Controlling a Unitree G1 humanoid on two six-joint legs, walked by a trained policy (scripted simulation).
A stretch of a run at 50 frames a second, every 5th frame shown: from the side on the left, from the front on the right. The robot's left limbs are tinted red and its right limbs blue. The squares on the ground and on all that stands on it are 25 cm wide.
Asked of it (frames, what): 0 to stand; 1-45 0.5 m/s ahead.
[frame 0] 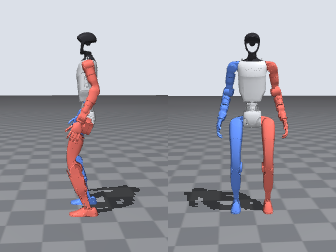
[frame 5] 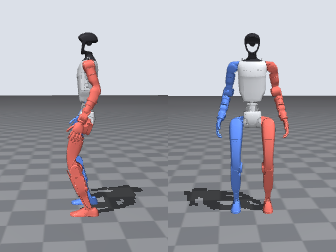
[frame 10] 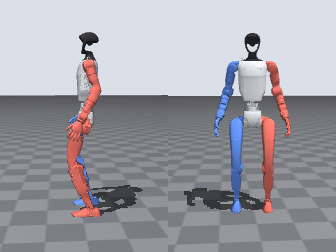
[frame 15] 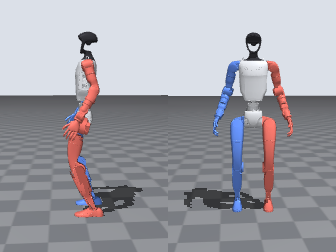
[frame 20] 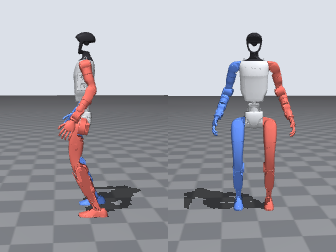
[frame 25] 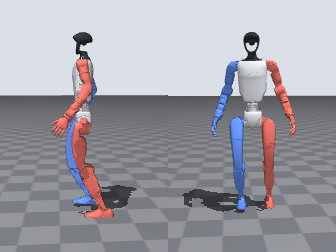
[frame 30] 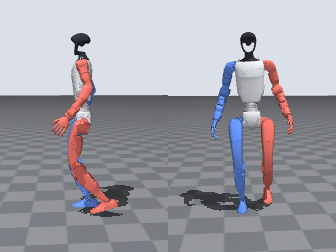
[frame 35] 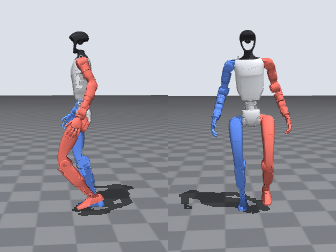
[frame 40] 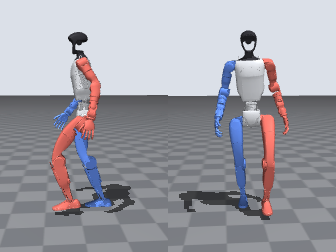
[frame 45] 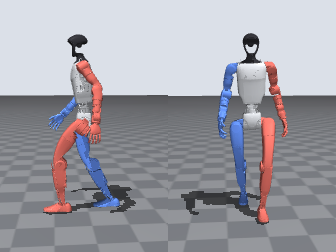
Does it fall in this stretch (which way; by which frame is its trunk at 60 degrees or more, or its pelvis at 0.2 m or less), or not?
no
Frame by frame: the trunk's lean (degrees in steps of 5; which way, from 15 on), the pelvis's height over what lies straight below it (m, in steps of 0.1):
0: 0, 0.8
5: 0, 0.8
10: 5, 0.8
15: 5, 0.8
20: 0, 0.8
25: 0, 0.8
30: 5, 0.8
35: 5, 0.8
40: 5, 0.8
45: 5, 0.8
